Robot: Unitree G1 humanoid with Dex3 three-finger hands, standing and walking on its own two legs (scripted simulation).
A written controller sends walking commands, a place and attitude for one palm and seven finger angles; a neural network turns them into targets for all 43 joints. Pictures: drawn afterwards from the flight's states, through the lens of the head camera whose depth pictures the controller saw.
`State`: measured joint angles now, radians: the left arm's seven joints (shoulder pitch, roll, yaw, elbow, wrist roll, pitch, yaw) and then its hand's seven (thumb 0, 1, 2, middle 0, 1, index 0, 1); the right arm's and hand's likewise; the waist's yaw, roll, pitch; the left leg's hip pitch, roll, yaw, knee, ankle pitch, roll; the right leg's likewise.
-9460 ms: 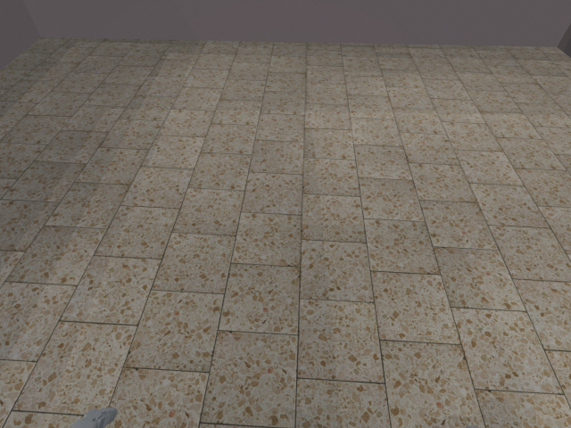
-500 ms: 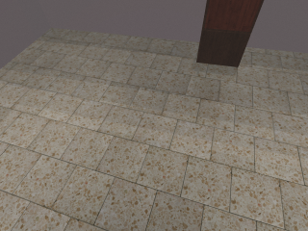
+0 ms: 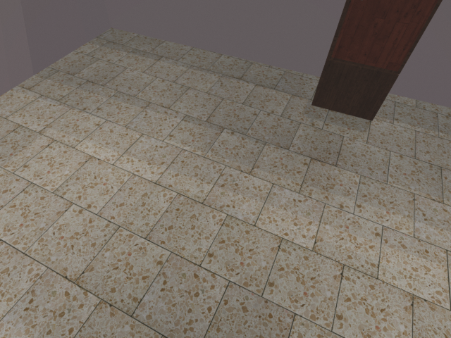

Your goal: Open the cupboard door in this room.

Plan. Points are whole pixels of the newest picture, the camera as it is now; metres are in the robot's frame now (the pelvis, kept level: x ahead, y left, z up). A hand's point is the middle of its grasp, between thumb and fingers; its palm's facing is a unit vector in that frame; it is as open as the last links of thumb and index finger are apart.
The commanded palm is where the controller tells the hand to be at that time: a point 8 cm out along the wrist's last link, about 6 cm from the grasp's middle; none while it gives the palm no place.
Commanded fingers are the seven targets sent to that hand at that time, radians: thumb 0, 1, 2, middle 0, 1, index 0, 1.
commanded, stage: stand and wait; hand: left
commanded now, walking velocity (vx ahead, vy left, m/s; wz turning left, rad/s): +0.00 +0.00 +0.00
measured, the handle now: out of the picture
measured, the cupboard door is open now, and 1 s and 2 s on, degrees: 0 0 0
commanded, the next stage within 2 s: turn or walk to find it in 0.26 s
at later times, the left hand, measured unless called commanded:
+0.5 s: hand out of the picture -0.02 +0.18 -0.17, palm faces +0.10 -0.97 -0.20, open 7.4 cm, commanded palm none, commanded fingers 0.00 0.90 0.90 -0.20 -0.30 -0.20 -0.30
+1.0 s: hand out of the picture -0.04 +0.18 -0.16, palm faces +0.10 -0.97 -0.20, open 7.4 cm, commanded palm none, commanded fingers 0.00 0.90 0.90 -0.20 -0.30 -0.20 -0.30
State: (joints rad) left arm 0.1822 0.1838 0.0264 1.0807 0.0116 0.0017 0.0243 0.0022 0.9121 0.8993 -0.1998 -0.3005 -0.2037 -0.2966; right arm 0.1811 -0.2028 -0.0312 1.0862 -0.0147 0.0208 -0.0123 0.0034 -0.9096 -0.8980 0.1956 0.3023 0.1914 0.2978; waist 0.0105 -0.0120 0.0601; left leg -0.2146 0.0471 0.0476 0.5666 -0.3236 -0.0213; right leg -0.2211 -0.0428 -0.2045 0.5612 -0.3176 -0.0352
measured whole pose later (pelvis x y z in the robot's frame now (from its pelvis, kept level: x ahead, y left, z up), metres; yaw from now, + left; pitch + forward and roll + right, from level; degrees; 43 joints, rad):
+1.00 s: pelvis -0.03 +0.00 +0.01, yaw +4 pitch -2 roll +0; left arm 0.26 0.17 0.00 1.13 0.01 0.00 0.02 0.00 0.91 0.90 -0.20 -0.30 -0.20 -0.30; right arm 0.24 -0.18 -0.01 1.11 -0.01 0.00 -0.01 0.01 -0.92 -0.90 0.20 0.30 0.20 0.30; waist 0.01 0.01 0.03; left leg -0.22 0.01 -0.01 0.45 -0.21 -0.01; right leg -0.16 -0.04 -0.09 0.44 -0.25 0.01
